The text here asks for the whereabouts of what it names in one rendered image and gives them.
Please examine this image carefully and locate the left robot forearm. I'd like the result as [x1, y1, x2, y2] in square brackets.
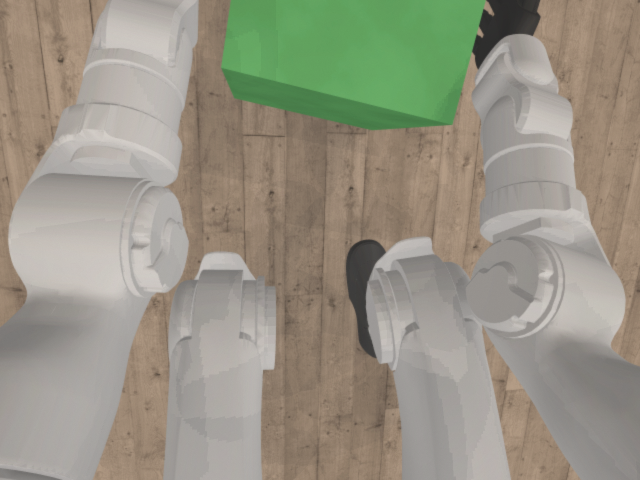
[8, 0, 199, 272]

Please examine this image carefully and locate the robot right shin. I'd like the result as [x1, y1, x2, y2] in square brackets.
[366, 236, 482, 340]

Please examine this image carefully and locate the left robot upper arm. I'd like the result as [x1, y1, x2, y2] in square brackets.
[0, 173, 189, 480]

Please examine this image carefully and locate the right robot forearm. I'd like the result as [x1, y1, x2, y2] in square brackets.
[471, 34, 612, 268]

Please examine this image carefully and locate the right robot upper arm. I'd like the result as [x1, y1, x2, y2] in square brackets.
[466, 234, 640, 480]

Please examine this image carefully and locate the robot shin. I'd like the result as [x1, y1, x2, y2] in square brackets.
[366, 236, 482, 340]
[168, 251, 256, 361]

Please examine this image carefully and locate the robot left shin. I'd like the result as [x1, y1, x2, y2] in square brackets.
[168, 251, 256, 361]

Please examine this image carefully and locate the carton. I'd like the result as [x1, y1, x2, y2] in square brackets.
[221, 0, 486, 130]

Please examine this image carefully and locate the right robot hand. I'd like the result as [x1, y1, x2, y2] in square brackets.
[472, 0, 541, 69]

